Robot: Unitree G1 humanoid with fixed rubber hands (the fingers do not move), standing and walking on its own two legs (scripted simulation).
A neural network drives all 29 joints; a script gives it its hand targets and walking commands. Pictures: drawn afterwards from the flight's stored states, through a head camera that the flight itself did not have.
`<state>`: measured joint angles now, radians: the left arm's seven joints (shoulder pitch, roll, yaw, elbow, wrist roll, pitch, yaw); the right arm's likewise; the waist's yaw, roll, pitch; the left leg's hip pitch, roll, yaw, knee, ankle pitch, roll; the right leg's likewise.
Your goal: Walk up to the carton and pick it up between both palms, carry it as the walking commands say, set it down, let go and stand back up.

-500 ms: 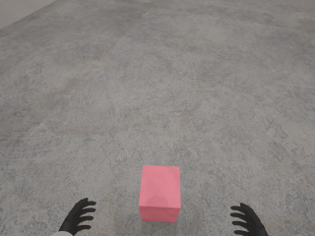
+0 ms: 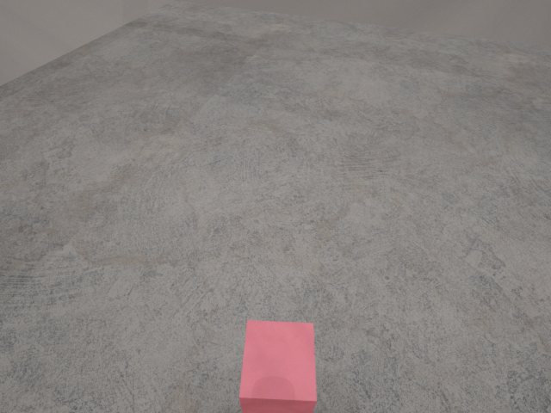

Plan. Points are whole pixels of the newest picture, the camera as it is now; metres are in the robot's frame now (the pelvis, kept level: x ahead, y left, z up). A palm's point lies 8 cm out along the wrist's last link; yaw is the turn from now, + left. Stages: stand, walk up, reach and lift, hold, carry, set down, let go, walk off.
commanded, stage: stand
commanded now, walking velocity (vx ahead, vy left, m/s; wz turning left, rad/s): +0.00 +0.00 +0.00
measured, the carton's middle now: (278, 376) +0.40 +0.00 -0.62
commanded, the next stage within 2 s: none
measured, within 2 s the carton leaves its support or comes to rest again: neither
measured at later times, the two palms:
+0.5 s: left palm out of the picture +0.03 +0.26 -0.13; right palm out of the picture +0.03 -0.25 -0.13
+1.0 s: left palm out of the picture -0.04 +0.23 -0.14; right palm out of the picture -0.05 -0.23 -0.14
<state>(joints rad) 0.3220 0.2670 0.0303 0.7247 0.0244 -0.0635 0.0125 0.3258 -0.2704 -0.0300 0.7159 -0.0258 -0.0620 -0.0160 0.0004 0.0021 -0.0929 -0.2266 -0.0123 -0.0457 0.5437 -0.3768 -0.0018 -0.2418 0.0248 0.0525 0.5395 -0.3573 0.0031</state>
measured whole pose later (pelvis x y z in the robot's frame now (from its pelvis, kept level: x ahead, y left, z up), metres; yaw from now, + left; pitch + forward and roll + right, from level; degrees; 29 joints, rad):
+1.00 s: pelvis +0.00 +0.00 +0.00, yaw -1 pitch -1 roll +0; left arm 0.37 0.19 -0.04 1.10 0.01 0.01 0.05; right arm 0.39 -0.19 0.05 1.08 -0.01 0.00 -0.05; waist 0.00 0.00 -0.01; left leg -0.13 -0.01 -0.02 0.50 -0.36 0.01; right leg -0.15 0.01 0.05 0.51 -0.34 0.01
